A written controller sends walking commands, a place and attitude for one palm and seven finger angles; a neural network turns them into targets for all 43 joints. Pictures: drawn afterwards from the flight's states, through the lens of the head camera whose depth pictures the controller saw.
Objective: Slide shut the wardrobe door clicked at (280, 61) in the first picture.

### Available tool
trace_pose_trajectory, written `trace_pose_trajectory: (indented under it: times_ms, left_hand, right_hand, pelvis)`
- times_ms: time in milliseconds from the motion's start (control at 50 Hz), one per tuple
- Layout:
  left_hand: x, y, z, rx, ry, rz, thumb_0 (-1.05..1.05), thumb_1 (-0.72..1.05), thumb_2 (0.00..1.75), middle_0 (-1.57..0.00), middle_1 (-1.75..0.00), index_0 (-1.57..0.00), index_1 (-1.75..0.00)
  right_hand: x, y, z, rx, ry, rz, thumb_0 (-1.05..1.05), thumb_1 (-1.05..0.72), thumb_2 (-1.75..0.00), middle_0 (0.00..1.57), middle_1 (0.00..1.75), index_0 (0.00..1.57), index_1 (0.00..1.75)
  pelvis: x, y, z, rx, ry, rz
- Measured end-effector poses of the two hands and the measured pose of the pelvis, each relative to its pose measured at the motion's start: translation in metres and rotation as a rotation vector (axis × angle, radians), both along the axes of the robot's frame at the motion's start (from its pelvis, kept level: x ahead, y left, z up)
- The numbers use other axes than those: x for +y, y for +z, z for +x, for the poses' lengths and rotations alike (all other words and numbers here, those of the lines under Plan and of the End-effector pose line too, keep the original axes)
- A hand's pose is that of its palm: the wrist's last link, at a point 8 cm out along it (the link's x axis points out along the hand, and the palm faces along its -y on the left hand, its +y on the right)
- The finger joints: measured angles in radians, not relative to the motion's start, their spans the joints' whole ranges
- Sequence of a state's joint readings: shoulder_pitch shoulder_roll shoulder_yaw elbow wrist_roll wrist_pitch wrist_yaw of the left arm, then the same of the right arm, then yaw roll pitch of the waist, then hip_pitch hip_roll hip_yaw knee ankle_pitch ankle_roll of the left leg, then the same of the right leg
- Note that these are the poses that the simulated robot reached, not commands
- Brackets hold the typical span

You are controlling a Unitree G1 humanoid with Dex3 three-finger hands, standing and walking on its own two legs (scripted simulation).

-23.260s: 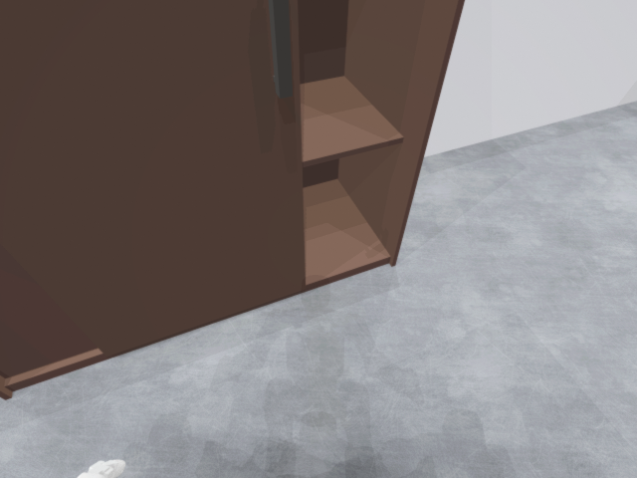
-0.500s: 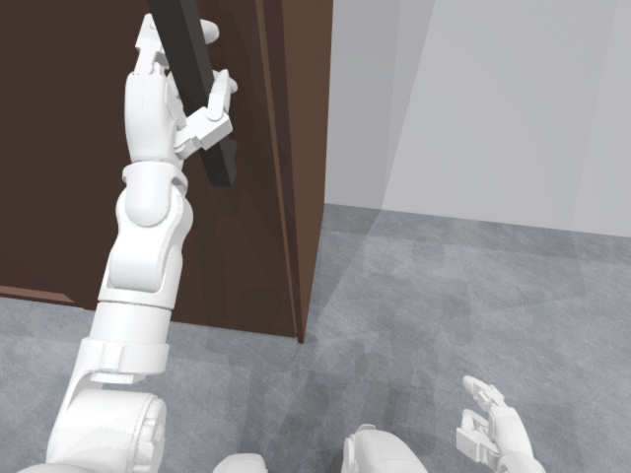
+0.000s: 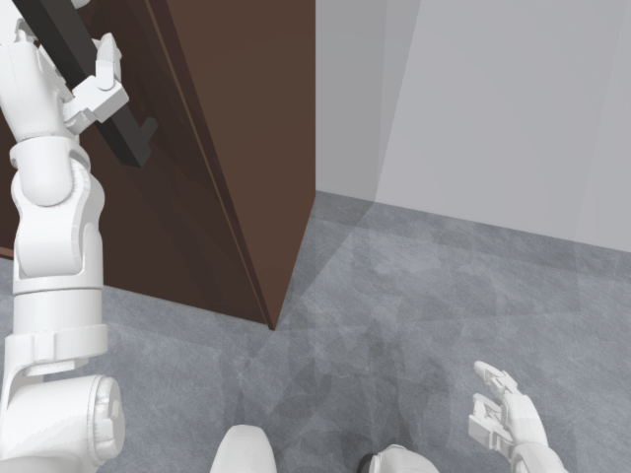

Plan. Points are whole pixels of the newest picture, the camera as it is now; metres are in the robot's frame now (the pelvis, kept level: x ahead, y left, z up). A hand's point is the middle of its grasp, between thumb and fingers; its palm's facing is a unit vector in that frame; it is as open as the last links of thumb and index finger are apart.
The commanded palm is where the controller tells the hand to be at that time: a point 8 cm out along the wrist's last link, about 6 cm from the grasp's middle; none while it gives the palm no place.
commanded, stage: stop walking and hold the door there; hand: left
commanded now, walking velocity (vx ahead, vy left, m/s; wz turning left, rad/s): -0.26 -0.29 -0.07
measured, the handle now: (96, 55) +0.42 +0.31 +0.22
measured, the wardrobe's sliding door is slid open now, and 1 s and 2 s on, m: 0.00 0.00 0.00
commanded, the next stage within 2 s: none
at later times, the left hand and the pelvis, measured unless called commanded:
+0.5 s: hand (105, 81) +0.39 +0.29 +0.22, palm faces +0.53 -0.83 -0.16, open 6.7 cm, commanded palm +0.34 +0.31 +0.21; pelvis +0.01 -0.01 +0.02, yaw -5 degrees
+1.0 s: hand (104, 82) +0.39 +0.29 +0.22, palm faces +0.41 -0.90 -0.14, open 6.5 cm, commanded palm +0.35 +0.31 +0.21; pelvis +0.01 +0.04 +0.02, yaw -6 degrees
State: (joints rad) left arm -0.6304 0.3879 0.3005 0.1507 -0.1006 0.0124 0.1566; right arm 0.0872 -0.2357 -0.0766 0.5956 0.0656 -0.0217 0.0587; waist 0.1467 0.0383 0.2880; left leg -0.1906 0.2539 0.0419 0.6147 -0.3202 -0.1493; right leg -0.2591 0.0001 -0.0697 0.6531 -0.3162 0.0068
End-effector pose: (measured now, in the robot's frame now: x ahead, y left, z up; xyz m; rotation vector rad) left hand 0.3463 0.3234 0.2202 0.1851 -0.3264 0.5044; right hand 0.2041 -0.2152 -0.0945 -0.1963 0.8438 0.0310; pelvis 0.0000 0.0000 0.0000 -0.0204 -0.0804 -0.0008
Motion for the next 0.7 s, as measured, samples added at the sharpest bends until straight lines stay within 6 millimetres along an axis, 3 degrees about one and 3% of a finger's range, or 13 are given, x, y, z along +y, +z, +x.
trace_pose_trajectory:
  times_ms: [120, 280, 460, 620, 700]
  left_hand:
    - [0.001, 0.000, -0.001, 0.013, 0.065, 0.079, -0.15, 0.56, 0.78, -0.46, -1.40, -0.26, -1.30]
    - [0.002, 0.003, -0.002, 0.055, 0.094, 0.111, -0.19, 0.53, 0.77, -0.46, -1.40, -0.31, -1.35]
    - [0.000, 0.003, -0.002, 0.060, 0.054, 0.053, -0.14, 0.59, 0.73, -0.46, -1.40, -0.27, -1.34]
    - [0.003, 0.003, -0.001, 0.058, -0.005, 0.054, -0.13, 0.61, 0.72, -0.46, -1.40, -0.26, -1.36]
    - [0.005, 0.002, 0.000, 0.050, -0.037, 0.060, -0.13, 0.61, 0.73, -0.46, -1.40, -0.26, -1.37]
  right_hand:
    - [-0.022, 0.003, 0.012, 0.004, -0.029, 0.027, 0.01, -0.91, -0.90, 0.20, 0.30, 0.20, 0.30]
    - [-0.054, 0.020, 0.001, -0.068, -0.166, -0.054, 0.01, -0.91, -0.90, 0.20, 0.30, 0.20, 0.30]
    - [-0.063, 0.041, -0.045, -0.124, -0.248, -0.098, 0.01, -0.91, -0.90, 0.20, 0.30, 0.20, 0.30]
    - [-0.053, 0.031, -0.098, -0.022, -0.308, -0.137, 0.01, -0.91, -0.90, 0.20, 0.30, 0.20, 0.30]
    - [-0.040, 0.024, -0.115, 0.030, -0.323, -0.138, 0.02, -0.91, -0.90, 0.20, 0.30, 0.20, 0.30]
  pelvis:
    - [-0.025, 0.010, 0.014, 0.017, 0.022, 0.008]
    - [-0.018, 0.015, 0.024, 0.055, -0.032, 0.029]
    - [-0.010, 0.017, 0.011, 0.037, -0.077, 0.009]
    - [0.008, 0.019, 0.007, 0.056, -0.085, 0.009]
    - [0.018, 0.019, 0.007, 0.054, -0.090, 0.010]
